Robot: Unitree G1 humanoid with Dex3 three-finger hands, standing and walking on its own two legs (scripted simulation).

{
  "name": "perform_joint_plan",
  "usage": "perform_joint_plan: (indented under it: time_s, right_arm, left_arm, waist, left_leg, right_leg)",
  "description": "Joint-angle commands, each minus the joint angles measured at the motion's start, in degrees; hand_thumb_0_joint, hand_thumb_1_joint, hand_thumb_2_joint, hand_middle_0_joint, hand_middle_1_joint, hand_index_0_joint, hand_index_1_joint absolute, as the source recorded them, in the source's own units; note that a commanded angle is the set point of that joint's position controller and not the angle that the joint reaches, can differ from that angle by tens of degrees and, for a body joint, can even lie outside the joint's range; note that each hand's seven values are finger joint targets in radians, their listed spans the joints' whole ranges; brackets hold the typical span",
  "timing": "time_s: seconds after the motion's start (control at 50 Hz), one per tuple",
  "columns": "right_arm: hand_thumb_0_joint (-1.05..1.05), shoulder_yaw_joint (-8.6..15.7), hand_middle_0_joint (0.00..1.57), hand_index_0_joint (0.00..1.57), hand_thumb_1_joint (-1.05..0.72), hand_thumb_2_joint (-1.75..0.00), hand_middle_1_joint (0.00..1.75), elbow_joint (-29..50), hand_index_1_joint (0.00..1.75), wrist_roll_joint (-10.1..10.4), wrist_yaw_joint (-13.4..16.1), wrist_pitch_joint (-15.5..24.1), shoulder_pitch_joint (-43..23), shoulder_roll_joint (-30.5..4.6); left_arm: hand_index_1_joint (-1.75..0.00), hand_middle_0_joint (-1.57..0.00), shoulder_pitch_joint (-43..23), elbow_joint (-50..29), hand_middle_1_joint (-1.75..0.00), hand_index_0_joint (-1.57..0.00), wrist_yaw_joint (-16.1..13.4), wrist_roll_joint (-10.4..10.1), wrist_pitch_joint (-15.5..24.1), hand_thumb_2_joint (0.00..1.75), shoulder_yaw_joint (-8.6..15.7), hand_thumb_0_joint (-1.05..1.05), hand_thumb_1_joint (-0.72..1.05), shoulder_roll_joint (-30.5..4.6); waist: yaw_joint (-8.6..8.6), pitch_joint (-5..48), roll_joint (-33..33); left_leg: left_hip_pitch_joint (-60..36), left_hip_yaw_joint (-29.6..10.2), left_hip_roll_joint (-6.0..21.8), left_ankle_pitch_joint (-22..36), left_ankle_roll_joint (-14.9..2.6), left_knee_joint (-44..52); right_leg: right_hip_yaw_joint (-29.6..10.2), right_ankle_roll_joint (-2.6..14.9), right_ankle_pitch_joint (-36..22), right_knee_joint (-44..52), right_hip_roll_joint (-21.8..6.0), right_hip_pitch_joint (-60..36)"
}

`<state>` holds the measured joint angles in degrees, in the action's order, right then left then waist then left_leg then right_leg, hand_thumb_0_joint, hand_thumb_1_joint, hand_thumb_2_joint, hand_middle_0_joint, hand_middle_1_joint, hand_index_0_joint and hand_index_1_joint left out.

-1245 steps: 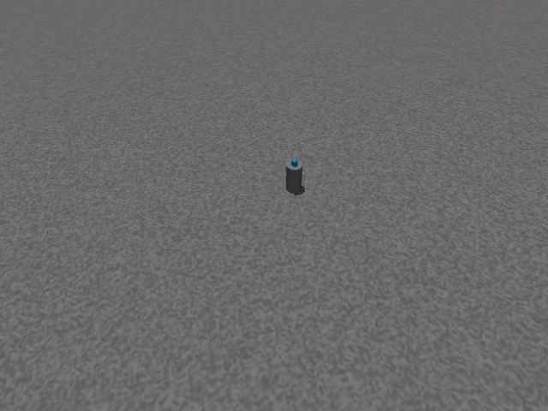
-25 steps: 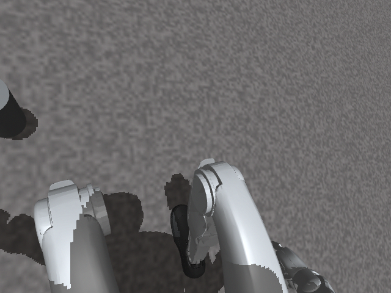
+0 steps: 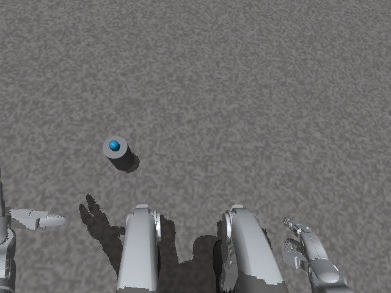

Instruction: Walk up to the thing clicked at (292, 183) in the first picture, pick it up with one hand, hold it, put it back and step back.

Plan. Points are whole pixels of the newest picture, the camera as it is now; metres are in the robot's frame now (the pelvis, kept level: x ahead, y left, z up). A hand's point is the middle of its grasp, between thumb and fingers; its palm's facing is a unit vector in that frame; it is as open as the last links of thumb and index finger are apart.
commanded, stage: home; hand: left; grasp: from the side
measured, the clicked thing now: (119, 153) +0.51 +0.26 -0.42
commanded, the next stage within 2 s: none
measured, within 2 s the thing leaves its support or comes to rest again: neither
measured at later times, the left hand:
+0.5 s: hand (39, 232) +0.24 +0.22 +0.10, palm faces +0.19 -0.92 -0.35, open 17.1 cm
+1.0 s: hand (39, 264) +0.21 +0.19 +0.14, palm faces +0.18 -0.94 -0.29, open 17.3 cm
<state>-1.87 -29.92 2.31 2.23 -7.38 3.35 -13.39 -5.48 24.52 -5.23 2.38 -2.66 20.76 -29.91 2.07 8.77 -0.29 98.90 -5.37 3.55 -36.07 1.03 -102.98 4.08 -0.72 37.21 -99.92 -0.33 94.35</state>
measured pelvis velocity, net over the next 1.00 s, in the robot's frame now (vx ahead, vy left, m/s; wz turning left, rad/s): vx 0.06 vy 0.00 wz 0.08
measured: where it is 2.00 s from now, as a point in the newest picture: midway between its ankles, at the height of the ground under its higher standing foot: (187, 283)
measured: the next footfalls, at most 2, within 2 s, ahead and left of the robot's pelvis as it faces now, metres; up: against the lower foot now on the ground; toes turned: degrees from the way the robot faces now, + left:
none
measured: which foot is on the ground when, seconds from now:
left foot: down 0.00-1.00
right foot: down 0.00-1.00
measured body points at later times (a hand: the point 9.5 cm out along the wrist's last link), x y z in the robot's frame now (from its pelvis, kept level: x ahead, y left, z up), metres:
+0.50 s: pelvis +0.06 +0.00 +0.17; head +0.10 +0.01 +0.62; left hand +0.22 +0.27 +0.12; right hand +0.20 -0.24 +0.09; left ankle +0.07 +0.13 -0.49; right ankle +0.07 -0.13 -0.49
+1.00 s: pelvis +0.06 +0.00 +0.20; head +0.08 +0.00 +0.65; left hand +0.20 +0.24 +0.16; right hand +0.25 -0.22 +0.13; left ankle +0.07 +0.13 -0.49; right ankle +0.07 -0.13 -0.49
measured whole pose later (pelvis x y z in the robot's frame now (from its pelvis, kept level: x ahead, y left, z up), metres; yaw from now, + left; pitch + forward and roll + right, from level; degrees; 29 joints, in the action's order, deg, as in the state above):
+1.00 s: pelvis +0.06 +0.00 +0.20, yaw +5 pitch +8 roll -2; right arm -1.9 -28.0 0.6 10.6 6.3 15.1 -11.9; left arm 27.1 -0.2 -8.7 -0.7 -15.3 -1.3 -11.4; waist 1.0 5.9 2.2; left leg 37.5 -1.9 2.7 -25.7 1.1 -55.4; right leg 3.4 -0.8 26.6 -52.6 -1.2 33.7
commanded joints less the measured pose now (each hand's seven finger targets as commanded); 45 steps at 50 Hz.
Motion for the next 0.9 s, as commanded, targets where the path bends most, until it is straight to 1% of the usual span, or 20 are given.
perform_joint_plan:
  time_s: [0.0, 0.02, 0.06, 0.1, 0.14, 0.18, 0.24, 0.3, 0.34, 0.36, 0.42, 0.48, 0.56, 0.6, 0.62, 0.7, 0.74, 0.8, 0.82, 0.88]
  right_arm:
    - [0.00, 4.68, 0.20, 0.20, -0.89, -0.90, 0.30, 3.80, 0.30, -0.15, 2.62, 4.11, 8.17, -9.83]
    - [0.00, 4.70, 0.20, 0.20, -0.89, -0.90, 0.30, 3.79, 0.30, -0.15, 2.84, 4.63, 8.37, -9.56]
    - [0.00, 4.53, 0.20, 0.20, -0.89, -0.90, 0.30, 4.27, 0.30, -0.02, 3.23, 5.58, 8.73, -9.18]
    - [0.00, 4.52, 0.20, 0.20, -0.89, -0.90, 0.30, 4.61, 0.30, 0.14, 3.59, 6.44, 9.57, -8.96]
    - [0.00, 4.55, 0.20, 0.20, -0.89, -0.90, 0.30, 5.06, 0.30, 0.08, 3.97, 7.27, 9.88, -8.58]
    - [0.00, 4.60, 0.20, 0.20, -0.89, -0.90, 0.30, 5.71, 0.30, 0.30, 4.52, 7.94, 10.20, -8.39]
    - [0.00, 4.28, 0.20, 0.20, -0.89, -0.90, 0.30, 6.24, 0.30, 0.40, 5.45, 8.73, 10.29, -7.72]
    - [0.00, 4.10, 0.20, 0.20, -0.90, -0.90, 0.30, 7.36, 0.30, 0.44, 6.45, 9.36, 10.00, -7.14]
    - [0.00, 3.86, 0.20, 0.20, -0.90, -0.90, 0.30, 8.12, 0.30, 0.52, 7.12, 9.75, 10.19, -6.80]
    - [0.00, 3.68, 0.20, 0.20, -0.90, -0.90, 0.30, 8.57, 0.30, 0.47, 7.43, 9.95, 10.05, -6.49]
    - [0.00, 3.63, 0.20, 0.20, -0.90, -0.90, 0.30, 9.11, 0.30, 0.13, 8.18, 10.92, 10.66, -5.85]
    - [0.00, 3.52, 0.20, 0.20, -0.90, -0.90, 0.30, 10.65, 0.30, 0.06, 8.76, 11.92, 9.57, -5.69]
    - [0.00, 3.20, 0.20, 0.20, -0.90, -0.90, 0.30, 11.64, 0.30, -0.54, 8.92, 13.21, 9.09, -5.22]
    - [0.00, 3.33, 0.20, 0.20, -0.90, -0.90, 0.30, 12.20, 0.30, -0.63, 8.99, 13.66, 8.50, -5.37]
    - [0.00, 3.43, 0.20, 0.20, -0.90, -0.90, 0.30, 12.26, 0.30, -0.81, 9.10, 13.98, 9.15, -5.39]
    - [0.00, 3.11, 0.20, 0.20, -0.89, -0.90, 0.30, 12.11, 0.30, -1.16, 8.96, 14.97, 8.49, -5.09]
    - [0.00, 3.24, 0.20, 0.20, -0.89, -0.90, 0.30, 11.97, 0.30, -1.42, 8.98, 15.43, 8.91, -5.26]
    - [0.00, 3.04, 0.20, 0.20, -0.90, -0.90, 0.30, 11.89, 0.30, -1.59, 8.88, 15.94, 8.80, -4.91]
    - [0.00, 3.24, 0.20, 0.20, -0.90, -0.90, 0.30, 11.65, 0.30, -1.72, 8.98, 16.28, 9.54, -5.08]
    - [0.00, 3.05, 0.20, 0.20, -0.90, -0.90, 0.30, 11.38, 0.30, -1.67, 9.07, 16.75, 8.85, -5.07]
  left_arm:
    - [-0.06, -0.06, -3.19, -8.23, -0.06, -0.06, -2.69, -0.52, 1.13, 0.08, 1.96, 0.00, -0.52, -11.10]
    - [-0.06, -0.06, -2.54, -7.59, -0.06, -0.06, -2.82, -0.63, 0.77, 0.08, 0.63, 0.00, -0.51, -9.01]
    - [-0.06, -0.06, -0.31, -6.74, -0.06, -0.06, -3.14, -1.11, -0.07, 0.08, -1.03, 0.00, -0.51, -6.55]
    - [-0.06, -0.06, 1.72, -8.19, -0.06, -0.06, -3.66, -1.31, -0.99, 0.08, -1.90, 0.00, -0.51, -5.65]
    - [-0.06, -0.06, 4.75, -8.71, -0.06, -0.06, -4.19, -1.51, -2.15, 0.08, -4.04, 0.00, -0.51, -2.86]
    - [-0.06, -0.06, 6.96, -11.06, -0.06, -0.06, -4.81, -1.73, -3.38, 0.07, -4.57, 0.00, -0.52, -2.24]
    - [-0.06, -0.06, 11.47, -14.38, -0.06, -0.06, -5.60, -2.20, -5.36, 0.08, -6.51, 0.00, -0.51, 0.21]
    - [-0.06, -0.06, 15.90, -17.94, -0.06, -0.06, -6.33, -2.46, -6.88, 0.08, -8.07, 0.00, -0.51, 2.23]
    - [-0.07, -0.06, 17.91, -20.65, -0.07, -0.06, -6.56, -2.62, -7.80, 0.10, -9.90, 0.00, -0.48, 3.80]
    - [-0.07, -0.06, 18.89, -21.90, -0.07, -0.06, -6.63, -2.78, -8.20, 0.11, -11.69, 0.00, -0.47, 5.44]
    - [-0.07, -0.06, 24.32, -25.52, -0.07, -0.06, -6.69, -2.98, -9.46, 0.09, -14.97, 0.00, -0.49, 9.03]
    - [-0.07, -0.06, 26.93, -31.31, -0.07, -0.06, -6.57, -3.04, -10.18, 0.11, -17.20, 0.00, -0.47, 10.14]
    - [-0.06, -0.06, 30.16, -33.71, -0.06, -0.06, -5.88, -2.88, -10.64, 0.08, -18.90, 0.00, -0.51, 11.74]
    - [-0.06, -0.05, 31.58, -35.39, -0.06, -0.05, -5.53, -2.95, -10.54, 0.07, -18.11, 0.00, -0.52, 11.40]
    - [-0.06, -0.06, 31.56, -36.77, -0.06, -0.06, -5.31, -2.90, -10.43, 0.09, -18.26, 0.00, -0.50, 11.62]
    - [-0.06, -0.05, 31.73, -35.54, -0.06, -0.05, -4.52, -2.76, -10.03, 0.06, -18.23, 0.00, -0.54, 12.30]
    - [-0.06, -0.05, 30.51, -35.13, -0.06, -0.05, -4.14, -2.58, -9.78, 0.08, -17.97, 0.00, -0.51, 12.14]
    - [-0.06, -0.05, 29.97, -36.66, -0.06, -0.05, -4.07, -2.49, -9.29, 0.07, -18.41, 0.00, -0.53, 12.48]
    - [-0.06, -0.05, 30.32, -36.06, -0.06, -0.05, -3.92, -2.43, -9.39, 0.07, -18.73, 0.00, -0.53, 13.12]
    - [-0.06, -0.05, 30.51, -36.36, -0.06, -0.05, -4.17, -2.34, -9.48, 0.07, -18.37, 0.00, -0.54, 12.55]
  waist:
    - [0.96, 27.12, 9.33]
    - [1.71, 25.55, 8.49]
    - [1.33, 23.86, 7.63]
    - [0.59, 24.63, 6.40]
    - [0.91, 23.48, 6.08]
    - [0.25, 23.78, 5.38]
    - [0.13, 20.69, 5.19]
    - [-0.21, 16.46, 6.17]
    - [-0.36, 14.49, 6.27]
    - [0.45, 12.81, 6.60]
    - [0.31, 10.17, 5.24]
    - [0.32, 6.86, 4.50]
    - [0.39, 2.07, 1.11]
    - [-0.15, 0.43, 0.84]
    - [0.22, 1.50, 0.73]
    - [0.03, -0.69, 0.14]
    - [0.57, 0.27, 0.52]
    - [0.06, 2.22, 2.56]
    - [0.56, 3.46, 2.46]
    - [-0.17, 4.22, 3.44]
  left_leg:
    - [-33.82, 2.68, -0.99, 12.51, -2.30, 19.10]
    - [-34.66, 2.68, -0.99, 13.63, -2.30, 20.52]
    - [-37.51, 2.63, -1.03, 13.89, -2.04, 24.06]
    - [-41.64, 2.69, -1.08, 17.00, -1.95, 27.00]
    - [-44.52, 2.89, -1.16, 19.30, -1.80, 30.12]
    - [-47.81, 3.48, -1.42, 20.96, -1.78, 32.68]
    - [-51.64, 3.99, -1.62, 22.15, -1.61, 37.17]
    - [-55.40, 4.09, -1.87, 21.02, -1.36, 42.36]
    - [-57.79, 4.69, -2.11, 20.15, -1.43, 45.21]
    - [-58.35, 4.81, -2.27, 19.01, -1.48, 46.68]
    - [-60.80, 4.93, -2.31, 18.88, -1.53, 49.80]
    - [-62.55, 4.43, -2.14, 17.56, -1.55, 52.87]
    - [-62.88, 4.22, -2.14, 14.75, -1.72, 55.60]
    - [-63.10, 4.26, -2.09, 13.74, -1.69, 56.88]
    - [-64.24, 4.44, -2.09, 14.24, -1.66, 56.71]
    - [-64.33, 4.98, -2.42, 14.02, -1.58, 57.15]
    - [-64.97, 5.18, -2.54, 14.11, -1.60, 56.97]
    - [-66.88, 5.44, -2.79, 16.33, -1.31, 56.69]
    - [-67.63, 5.29, -2.70, 17.23, -1.24, 56.64]
    - [-68.74, 4.93, -2.63, 18.39, -0.96, 57.12]
  right_leg:
    - [-2.19, 2.05, -12.90, 20.44, 1.70, -21.25]
    - [-2.14, 1.98, -14.11, 21.88, 1.62, -23.05]
    - [-2.21, 1.86, -14.68, 25.12, 1.31, -27.34]
    - [-2.02, 1.67, -17.56, 27.95, 1.08, -32.40]
    - [-1.83, 1.60, -19.92, 30.64, 1.16, -36.43]
    - [-2.28, 1.35, -22.00, 33.85, 0.92, -41.32]
    - [-2.30, 1.22, -23.43, 38.42, 0.89, -47.15]
    - [-1.85, 1.32, -21.93, 42.72, 0.96, -50.62]
    - [-1.82, 1.26, -21.49, 45.58, 1.01, -52.99]
    - [-1.59, 1.20, -20.74, 46.96, 1.07, -53.71]
    - [-0.88, 1.20, -20.55, 49.74, 1.27, -56.25]
    - [0.02, 1.12, -19.03, 52.02, 1.57, -57.23]
    - [0.48, 0.82, -16.01, 54.57, 1.84, -57.63]
    - [0.65, 0.69, -14.97, 55.49, 1.79, -58.05]
    - [0.37, 0.67, -15.17, 55.63, 1.81, -58.63]
    - [0.08, 0.50, -15.06, 56.49, 1.64, -59.25]
    - [-0.41, 0.52, -15.25, 56.43, 1.62, -59.40]
    - [-0.71, 0.58, -17.38, 56.34, 1.33, -60.75]
    - [-0.69, 0.63, -18.17, 55.83, 1.46, -61.07]
    - [-0.30, 0.81, -18.93, 55.74, 1.59, -61.73]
